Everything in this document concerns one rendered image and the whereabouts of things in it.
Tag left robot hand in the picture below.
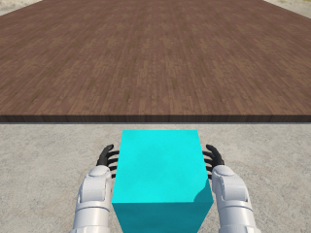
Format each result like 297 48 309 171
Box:
96 144 120 179

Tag right robot hand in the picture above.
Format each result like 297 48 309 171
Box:
202 144 225 180

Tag right robot forearm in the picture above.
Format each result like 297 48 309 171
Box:
211 165 261 233

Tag carton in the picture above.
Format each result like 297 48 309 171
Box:
112 129 214 233

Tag left robot forearm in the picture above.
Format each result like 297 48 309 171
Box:
68 165 112 233

